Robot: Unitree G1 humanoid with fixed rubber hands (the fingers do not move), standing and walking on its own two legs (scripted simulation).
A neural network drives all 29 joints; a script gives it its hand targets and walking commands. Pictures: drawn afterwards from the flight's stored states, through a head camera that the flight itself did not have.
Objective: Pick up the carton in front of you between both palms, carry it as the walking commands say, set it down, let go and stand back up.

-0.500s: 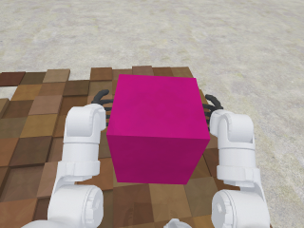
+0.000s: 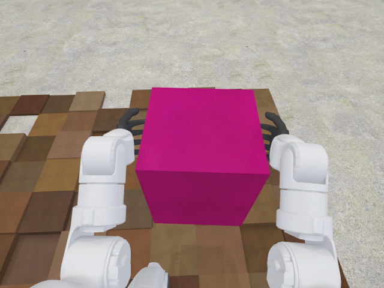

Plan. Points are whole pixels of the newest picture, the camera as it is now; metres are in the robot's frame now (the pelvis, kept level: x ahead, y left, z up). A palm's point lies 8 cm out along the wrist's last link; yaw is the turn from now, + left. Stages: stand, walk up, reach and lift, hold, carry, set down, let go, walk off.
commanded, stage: carry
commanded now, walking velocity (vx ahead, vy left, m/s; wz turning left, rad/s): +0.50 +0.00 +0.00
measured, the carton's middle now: (199, 161) +0.37 +0.01 +0.04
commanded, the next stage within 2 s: none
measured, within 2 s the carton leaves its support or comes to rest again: neither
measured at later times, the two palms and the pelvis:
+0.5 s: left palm (161, 60) +0.66 +0.13 +0.12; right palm (270, 68) +0.64 -0.17 +0.12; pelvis +0.29 +0.00 +0.00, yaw -2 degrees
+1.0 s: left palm (176, 31) +0.92 +0.12 +0.07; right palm (258, 33) +0.93 -0.18 +0.07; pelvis +0.61 -0.03 -0.03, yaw -1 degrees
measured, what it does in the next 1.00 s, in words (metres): walks ahead: left foot, then right foot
